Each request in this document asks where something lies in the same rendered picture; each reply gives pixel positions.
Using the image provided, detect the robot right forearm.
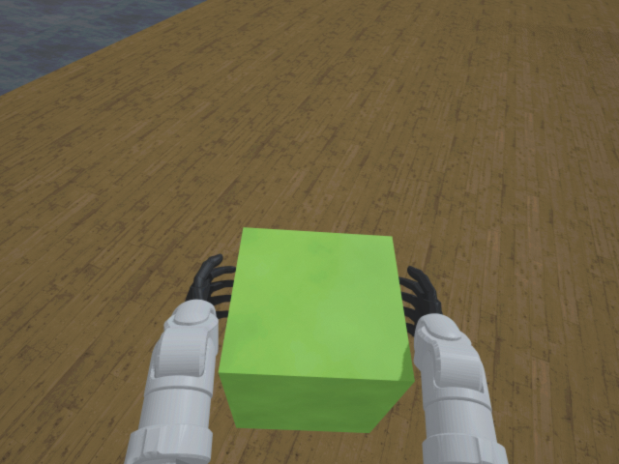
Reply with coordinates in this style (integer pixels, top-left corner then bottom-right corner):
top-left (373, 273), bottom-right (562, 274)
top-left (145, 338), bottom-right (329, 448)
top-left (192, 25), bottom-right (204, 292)
top-left (414, 313), bottom-right (509, 464)

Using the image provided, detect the robot right hand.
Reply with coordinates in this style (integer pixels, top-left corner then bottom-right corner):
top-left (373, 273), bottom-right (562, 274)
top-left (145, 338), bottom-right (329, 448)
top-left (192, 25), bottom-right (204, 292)
top-left (398, 266), bottom-right (443, 336)

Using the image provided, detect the robot left forearm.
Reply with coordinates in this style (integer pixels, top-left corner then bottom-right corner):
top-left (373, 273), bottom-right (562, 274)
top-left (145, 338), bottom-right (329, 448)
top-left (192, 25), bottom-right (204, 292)
top-left (124, 300), bottom-right (219, 464)

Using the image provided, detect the robot left hand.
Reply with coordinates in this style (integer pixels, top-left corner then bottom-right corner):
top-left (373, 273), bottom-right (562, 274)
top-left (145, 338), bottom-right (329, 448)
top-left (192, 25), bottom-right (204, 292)
top-left (185, 254), bottom-right (236, 319)

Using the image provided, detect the carton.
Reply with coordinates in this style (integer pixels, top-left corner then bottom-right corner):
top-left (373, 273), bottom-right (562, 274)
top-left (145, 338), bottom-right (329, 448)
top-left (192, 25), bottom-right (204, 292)
top-left (219, 227), bottom-right (415, 433)

